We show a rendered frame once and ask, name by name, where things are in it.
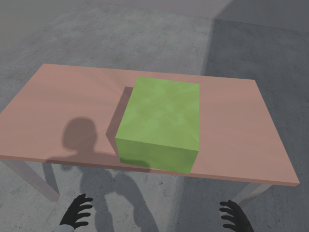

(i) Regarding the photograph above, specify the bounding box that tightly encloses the carton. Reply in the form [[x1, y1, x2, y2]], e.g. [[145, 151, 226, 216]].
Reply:
[[115, 76, 199, 174]]

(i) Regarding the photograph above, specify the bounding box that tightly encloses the right robot hand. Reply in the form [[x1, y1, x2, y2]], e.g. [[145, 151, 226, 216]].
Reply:
[[219, 200, 254, 232]]

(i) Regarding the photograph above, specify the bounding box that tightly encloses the left robot hand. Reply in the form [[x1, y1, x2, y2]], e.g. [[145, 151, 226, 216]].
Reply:
[[60, 193, 93, 229]]

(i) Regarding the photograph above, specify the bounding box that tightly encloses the table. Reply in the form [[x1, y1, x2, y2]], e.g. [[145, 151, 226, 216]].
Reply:
[[0, 64, 300, 219]]

